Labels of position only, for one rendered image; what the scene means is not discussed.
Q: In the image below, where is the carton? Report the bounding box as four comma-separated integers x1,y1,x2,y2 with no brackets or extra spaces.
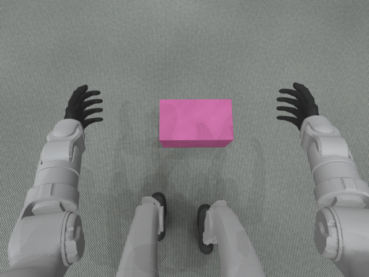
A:
159,99,234,148

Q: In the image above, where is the robot left hand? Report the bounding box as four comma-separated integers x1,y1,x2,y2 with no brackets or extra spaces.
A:
64,85,103,129

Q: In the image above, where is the right robot shin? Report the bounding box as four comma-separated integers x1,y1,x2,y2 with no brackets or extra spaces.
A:
202,200,227,244

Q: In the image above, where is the right robot forearm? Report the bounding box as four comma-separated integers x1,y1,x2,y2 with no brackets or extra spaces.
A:
300,115,369,209

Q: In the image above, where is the left robot thigh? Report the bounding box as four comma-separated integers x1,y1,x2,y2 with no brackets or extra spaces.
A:
116,203,164,277

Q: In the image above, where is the right robot upper arm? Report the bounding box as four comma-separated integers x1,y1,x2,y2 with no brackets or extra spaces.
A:
314,206,369,277

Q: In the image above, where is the left robot upper arm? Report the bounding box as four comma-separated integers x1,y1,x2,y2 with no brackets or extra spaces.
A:
0,211,85,277

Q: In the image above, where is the robot right hand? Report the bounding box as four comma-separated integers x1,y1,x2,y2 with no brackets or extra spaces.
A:
276,83,319,131

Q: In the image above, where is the left robot forearm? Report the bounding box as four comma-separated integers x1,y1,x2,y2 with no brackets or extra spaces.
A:
8,119,85,267

